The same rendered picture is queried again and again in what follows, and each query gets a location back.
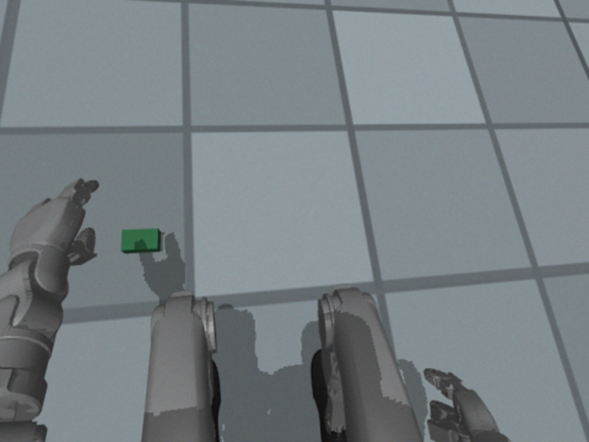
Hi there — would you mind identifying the left robot arm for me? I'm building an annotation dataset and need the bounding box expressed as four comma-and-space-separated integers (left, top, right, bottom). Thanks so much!
0, 244, 70, 442

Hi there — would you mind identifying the right robot hand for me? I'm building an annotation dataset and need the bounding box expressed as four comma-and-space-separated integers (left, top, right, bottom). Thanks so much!
424, 368, 500, 442

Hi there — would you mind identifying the small box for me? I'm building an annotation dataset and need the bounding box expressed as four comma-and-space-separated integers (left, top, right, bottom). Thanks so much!
121, 228, 161, 253

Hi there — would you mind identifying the left robot hand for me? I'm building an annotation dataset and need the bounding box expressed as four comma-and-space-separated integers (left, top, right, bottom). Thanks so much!
9, 178, 99, 266

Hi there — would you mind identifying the right robot foot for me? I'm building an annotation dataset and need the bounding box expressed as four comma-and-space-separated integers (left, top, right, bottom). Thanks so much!
311, 349, 347, 442

